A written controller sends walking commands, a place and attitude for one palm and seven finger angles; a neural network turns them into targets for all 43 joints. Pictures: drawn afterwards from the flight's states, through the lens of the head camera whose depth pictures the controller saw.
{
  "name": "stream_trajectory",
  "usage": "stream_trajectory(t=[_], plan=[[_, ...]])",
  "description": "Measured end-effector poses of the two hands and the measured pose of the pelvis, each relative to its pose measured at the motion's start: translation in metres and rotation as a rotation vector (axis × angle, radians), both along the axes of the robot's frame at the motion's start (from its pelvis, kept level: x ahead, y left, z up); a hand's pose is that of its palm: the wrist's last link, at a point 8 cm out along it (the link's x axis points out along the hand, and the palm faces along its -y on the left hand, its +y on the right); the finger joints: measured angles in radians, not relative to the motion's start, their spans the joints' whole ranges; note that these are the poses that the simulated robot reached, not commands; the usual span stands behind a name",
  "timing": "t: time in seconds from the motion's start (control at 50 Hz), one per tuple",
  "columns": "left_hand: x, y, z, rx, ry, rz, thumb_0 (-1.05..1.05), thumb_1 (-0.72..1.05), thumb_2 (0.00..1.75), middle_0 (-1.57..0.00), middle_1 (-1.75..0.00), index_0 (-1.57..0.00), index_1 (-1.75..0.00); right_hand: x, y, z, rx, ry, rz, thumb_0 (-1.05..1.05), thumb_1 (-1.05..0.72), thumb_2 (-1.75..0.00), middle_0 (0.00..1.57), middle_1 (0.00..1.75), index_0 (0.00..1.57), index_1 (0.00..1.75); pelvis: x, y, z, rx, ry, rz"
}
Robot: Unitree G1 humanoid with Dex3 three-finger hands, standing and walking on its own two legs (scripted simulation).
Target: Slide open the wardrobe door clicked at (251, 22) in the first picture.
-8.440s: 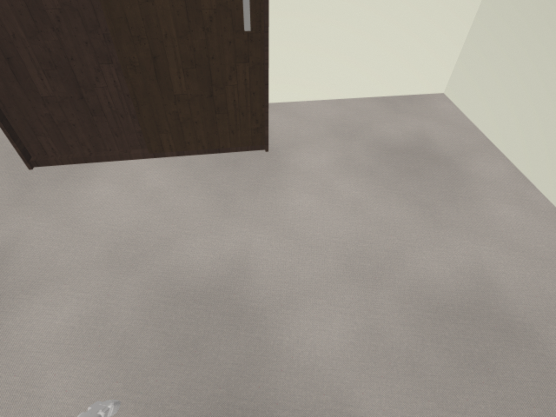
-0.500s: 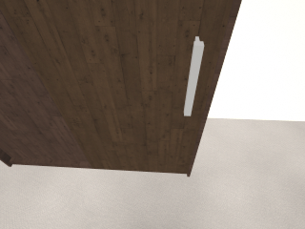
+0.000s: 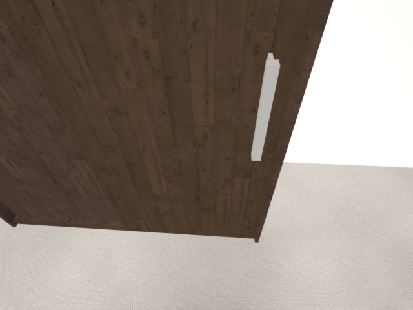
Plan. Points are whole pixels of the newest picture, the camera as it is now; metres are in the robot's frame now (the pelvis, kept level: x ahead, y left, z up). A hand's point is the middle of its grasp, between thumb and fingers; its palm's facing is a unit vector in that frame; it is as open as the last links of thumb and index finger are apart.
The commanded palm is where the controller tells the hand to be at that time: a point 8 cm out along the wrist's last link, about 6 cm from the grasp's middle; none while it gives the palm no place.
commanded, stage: look again from close up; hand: right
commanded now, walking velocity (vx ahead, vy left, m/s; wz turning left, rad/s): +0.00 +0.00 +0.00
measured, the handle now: (262, 112) +0.56 -0.10 +0.08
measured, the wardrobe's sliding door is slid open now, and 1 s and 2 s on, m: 0.00 0.00 0.00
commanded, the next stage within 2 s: shuffle to correct the standing spot in 1.52 s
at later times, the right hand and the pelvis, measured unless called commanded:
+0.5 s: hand out of the picture -0.03 -0.13 -0.18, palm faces +0.03 +0.99 -0.11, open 7.4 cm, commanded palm none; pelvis +0.00 +0.01 +0.00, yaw +0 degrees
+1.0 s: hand out of the picture -0.03 -0.12 -0.18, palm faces +0.03 +0.99 -0.12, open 7.4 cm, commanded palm none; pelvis +0.00 +0.02 +0.00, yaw +0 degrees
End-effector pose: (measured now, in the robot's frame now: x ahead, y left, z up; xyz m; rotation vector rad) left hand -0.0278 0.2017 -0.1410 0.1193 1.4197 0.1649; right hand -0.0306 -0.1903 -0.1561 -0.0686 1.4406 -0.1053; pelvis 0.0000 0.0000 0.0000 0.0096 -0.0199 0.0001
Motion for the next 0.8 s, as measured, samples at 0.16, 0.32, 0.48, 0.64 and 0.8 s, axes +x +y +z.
stream_trajectory(t=[0.16,0.32,0.48,0.64,0.8], plan=[[-0.002,0.0,-0.001,-0.003,0.008,0.006,0.0,0.91,0.9,-0.2,-0.3,-0.2,-0.29,0.002,0.002,0.001,-0.002,0.001,0.002,0.01,-0.91,-0.9,0.2,0.3,0.19,0.3,0.001,0.002,0.0,-0.002,-0.001,0.003],[-0.006,0.002,-0.001,-0.007,0.018,0.011,0.0,0.91,0.9,-0.2,-0.3,-0.2,-0.29,0.0,0.004,0.001,-0.003,0.009,0.005,0.01,-0.91,-0.9,0.2,0.3,0.19,0.3,0.002,0.004,0.0,-0.004,0.0,0.005],[-0.007,0.005,-0.001,-0.008,0.028,0.012,0.0,0.91,0.9,-0.2,-0.3,-0.2,-0.29,-0.002,0.008,0.002,-0.002,0.02,0.003,0.01,-0.91,-0.9,0.2,0.3,0.19,0.3,0.002,0.007,0.001,-0.005,0.002,0.006],[-0.005,0.009,-0.001,-0.01,0.026,0.01,0.0,0.91,0.9,-0.2,-0.3,-0.2,-0.29,-0.001,0.012,0.003,-0.004,0.019,0.0,0.01,-0.91,-0.9,0.2,0.3,0.19,0.3,0.004,0.012,0.001,-0.006,0.0,0.005],[-0.001,0.012,-0.002,-0.014,0.016,0.007,0.0,0.91,0.9,-0.2,-0.3,-0.2,-0.29,0.001,0.017,0.003,-0.006,0.012,0.001,0.01,-0.91,-0.9,0.2,0.3,0.19,0.3,0.004,0.016,0.001,-0.007,0.0,0.006]])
